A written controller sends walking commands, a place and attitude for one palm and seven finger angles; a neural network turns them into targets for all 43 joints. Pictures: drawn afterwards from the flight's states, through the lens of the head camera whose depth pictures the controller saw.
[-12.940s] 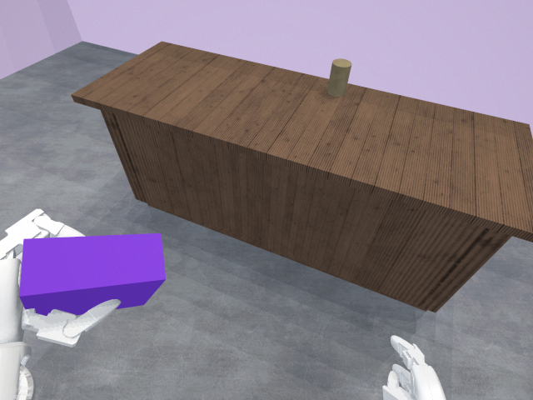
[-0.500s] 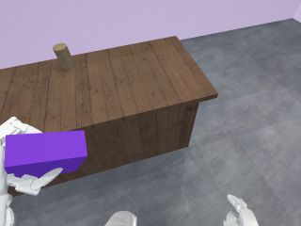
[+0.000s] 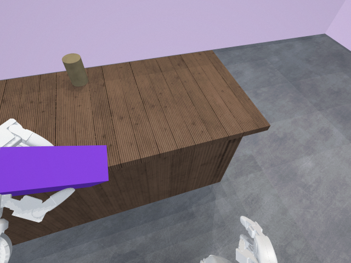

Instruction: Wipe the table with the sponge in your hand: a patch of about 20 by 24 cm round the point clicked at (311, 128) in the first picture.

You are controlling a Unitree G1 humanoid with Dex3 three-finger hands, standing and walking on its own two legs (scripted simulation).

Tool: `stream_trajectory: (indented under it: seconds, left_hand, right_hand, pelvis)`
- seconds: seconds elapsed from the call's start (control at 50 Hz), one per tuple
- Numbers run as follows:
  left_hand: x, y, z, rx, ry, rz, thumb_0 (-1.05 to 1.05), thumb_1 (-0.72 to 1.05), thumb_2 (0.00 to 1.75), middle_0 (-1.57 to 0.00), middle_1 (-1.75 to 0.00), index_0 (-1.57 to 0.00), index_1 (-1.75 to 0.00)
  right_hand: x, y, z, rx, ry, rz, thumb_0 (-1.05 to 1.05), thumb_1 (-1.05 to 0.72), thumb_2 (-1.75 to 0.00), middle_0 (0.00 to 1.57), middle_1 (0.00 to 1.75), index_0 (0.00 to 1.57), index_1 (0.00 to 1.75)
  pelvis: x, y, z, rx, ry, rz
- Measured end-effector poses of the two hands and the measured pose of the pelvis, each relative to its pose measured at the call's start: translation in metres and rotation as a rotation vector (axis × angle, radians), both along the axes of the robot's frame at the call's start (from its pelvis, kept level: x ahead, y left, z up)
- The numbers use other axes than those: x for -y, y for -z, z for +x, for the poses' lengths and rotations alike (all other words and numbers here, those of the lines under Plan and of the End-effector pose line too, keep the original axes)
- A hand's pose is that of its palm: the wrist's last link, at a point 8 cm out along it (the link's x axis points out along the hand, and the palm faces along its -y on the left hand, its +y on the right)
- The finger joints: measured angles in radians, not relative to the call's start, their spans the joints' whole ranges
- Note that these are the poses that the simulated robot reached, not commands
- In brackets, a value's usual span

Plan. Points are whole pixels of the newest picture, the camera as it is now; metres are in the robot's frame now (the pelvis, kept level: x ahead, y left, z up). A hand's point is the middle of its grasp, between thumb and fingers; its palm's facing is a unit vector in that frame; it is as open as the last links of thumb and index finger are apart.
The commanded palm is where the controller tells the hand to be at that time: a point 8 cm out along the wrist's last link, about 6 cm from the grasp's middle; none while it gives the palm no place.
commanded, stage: take the last steps up to it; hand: left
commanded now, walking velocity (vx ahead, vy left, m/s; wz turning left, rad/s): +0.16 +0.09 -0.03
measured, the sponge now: (70, 170) +0.23 +0.19 +0.16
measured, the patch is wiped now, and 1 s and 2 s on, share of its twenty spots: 0.00 0.00 0.00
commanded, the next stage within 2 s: come to a stop and stand still in 0.50 s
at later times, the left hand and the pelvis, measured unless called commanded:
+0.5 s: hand (48, 153) +0.25 +0.23 +0.18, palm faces +0.30 -0.84 -0.45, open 9.8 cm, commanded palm +0.19 +0.29 +0.18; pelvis +0.03 +0.01 +0.01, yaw -1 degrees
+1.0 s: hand out of the picture +0.26 +0.30 +0.20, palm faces +0.45 -0.75 -0.48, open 9.8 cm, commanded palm +0.18 +0.30 +0.18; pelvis +0.01 +0.02 +0.00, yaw -1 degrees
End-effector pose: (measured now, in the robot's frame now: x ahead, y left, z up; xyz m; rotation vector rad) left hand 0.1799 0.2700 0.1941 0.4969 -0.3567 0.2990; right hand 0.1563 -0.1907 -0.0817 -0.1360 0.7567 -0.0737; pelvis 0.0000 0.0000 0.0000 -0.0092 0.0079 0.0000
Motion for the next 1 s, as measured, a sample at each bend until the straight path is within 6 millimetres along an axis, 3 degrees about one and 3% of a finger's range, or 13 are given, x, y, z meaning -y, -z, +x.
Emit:
stream_trajectory:
  seconds: [0.1, 0.24, 0.36, 0.46, 0.58, 0.7, 0.82, 0.92, 0.96, 1.0]
  left_hand:
    - [-0.001, -0.007, 0.0, -0.044, -0.005, 0.063, 0.0, -0.46, 1.0, -0.78, -1.35, -0.76, -1.35]
    - [-0.005, 0.006, 0.01, -0.1, -0.111, 0.047, 0.0, -0.46, 1.0, -0.78, -1.35, -0.76, -1.35]
    - [0.007, 0.019, 0.024, -0.113, -0.065, -0.055, 0.0, -0.46, 1.0, -0.78, -1.35, -0.76, -1.35]
    - [0.008, 0.004, 0.033, -0.077, 0.024, -0.003, 0.0, -0.46, 1.0, -0.78, -1.35, -0.76, -1.35]
    - [-0.025, -0.002, 0.032, -0.015, 0.037, 0.046, 0.0, -0.46, 1.0, -0.78, -1.35, -0.76, -1.35]
    - [-0.061, 0.018, 0.038, -0.037, -0.053, -0.016, 0.0, -0.46, 1.0, -0.78, -1.35, -0.76, -1.35]
    - [-0.043, 0.014, 0.032, -0.034, -0.023, -0.057, 0.0, -0.46, 1.0, -0.78, -1.35, -0.77, -1.35]
    - [-0.029, -0.004, 0.027, -0.037, 0.009, 0.071, 0.0, -0.46, 1.0, -0.78, -1.35, -0.77, -1.35]
    - [-0.046, -0.021, 0.034, 0.02, -0.019, 0.149, 0.0, -0.46, 1.0, -0.78, -1.35, -0.77, -1.35]
    - [-0.065, -0.025, 0.037, 0.04, -0.093, 0.111, 0.0, -0.46, 1.0, -0.78, -1.35, -0.77, -1.35]
  right_hand:
    - [-0.004, 0.011, 0.001, -0.029, -0.008, 0.015, 0.02, -0.9, -0.9, 0.2, 0.3, 0.2, 0.3]
    - [0.027, 0.026, 0.008, -0.038, 0.023, -0.005, 0.02, -0.9, -0.9, 0.2, 0.3, 0.2, 0.3]
    - [0.06, 0.005, 0.007, -0.044, 0.06, -0.088, 0.02, -0.9, -0.9, 0.2, 0.3, 0.2, 0.3]
    - [0.069, -0.01, 0.008, -0.026, 0.1, -0.15, 0.02, -0.9, -0.9, 0.2, 0.3, 0.2, 0.3]
    - [0.047, -0.009, 0.012, 0.0, 0.134, -0.175, 0.02, -0.9, -0.9, 0.19, 0.3, 0.19, 0.3]
    - [-0.003, -0.001, 0.016, -0.021, 0.094, -0.104, 0.02, -0.9, -0.9, 0.19, 0.3, 0.19, 0.3]
    - [-0.041, 0.002, 0.023, 0.002, -0.016, -0.012, 0.02, -0.9, -0.9, 0.2, 0.3, 0.2, 0.3]
    - [-0.041, 0.007, 0.027, 0.028, -0.055, 0.017, 0.02, -0.9, -0.9, 0.2, 0.3, 0.2, 0.3]
    - [-0.033, 0.01, 0.025, 0.022, -0.074, 0.002, 0.02, -0.9, -0.9, 0.2, 0.3, 0.2, 0.3]
    - [-0.022, 0.009, 0.021, 0.027, -0.055, 0.001, 0.02, -0.9, -0.9, 0.2, 0.3, 0.2, 0.3]
  pelvis:
    - [-0.002, 0.0, 0.007, -0.003, 0.004, 0.011]
    - [0.005, 0.007, 0.015, 0.014, 0.008, 0.012]
    - [0.005, -0.003, 0.022, 0.019, 0.021, 0.05]
    - [-0.006, -0.007, 0.024, 0.019, 0.018, 0.055]
    - [-0.034, 0.005, 0.033, 0.031, 0.026, 0.015]
    - [-0.044, 0.005, 0.034, 0.039, 0.024, 0.025]
    - [-0.042, 0.002, 0.028, 0.037, 0.019, 0.022]
    - [-0.032, 0.004, 0.02, 0.05, 0.014, -0.003]
    - [-0.027, 0.004, 0.015, 0.047, 0.01, -0.003]
    - [-0.025, 0.003, 0.013, 0.051, 0.022, 0.006]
